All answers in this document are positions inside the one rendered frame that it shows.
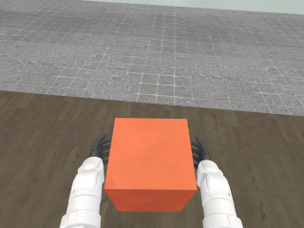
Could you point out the right robot hand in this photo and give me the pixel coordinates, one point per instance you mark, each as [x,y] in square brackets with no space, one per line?
[202,152]

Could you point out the left robot forearm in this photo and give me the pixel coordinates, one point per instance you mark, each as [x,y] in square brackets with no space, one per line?
[83,210]

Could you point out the left robot hand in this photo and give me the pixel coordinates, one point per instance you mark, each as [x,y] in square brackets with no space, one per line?
[98,148]

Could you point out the carton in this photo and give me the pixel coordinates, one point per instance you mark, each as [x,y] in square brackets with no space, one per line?
[150,166]

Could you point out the right robot forearm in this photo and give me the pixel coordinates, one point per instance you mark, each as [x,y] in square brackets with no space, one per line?
[216,197]

